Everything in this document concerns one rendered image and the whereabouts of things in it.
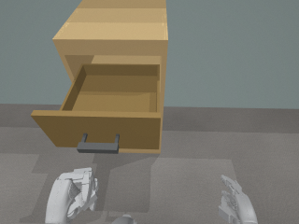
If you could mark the cabinet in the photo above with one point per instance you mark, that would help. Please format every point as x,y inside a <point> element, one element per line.
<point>116,32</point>

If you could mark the robot right hand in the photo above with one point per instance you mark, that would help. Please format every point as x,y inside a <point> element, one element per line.
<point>240,209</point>

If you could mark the robot left hand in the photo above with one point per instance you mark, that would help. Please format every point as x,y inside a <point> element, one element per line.
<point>79,186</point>

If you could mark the handle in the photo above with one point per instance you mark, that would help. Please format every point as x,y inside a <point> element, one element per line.
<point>100,148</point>

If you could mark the drawer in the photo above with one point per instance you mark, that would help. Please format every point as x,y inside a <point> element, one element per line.
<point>106,99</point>

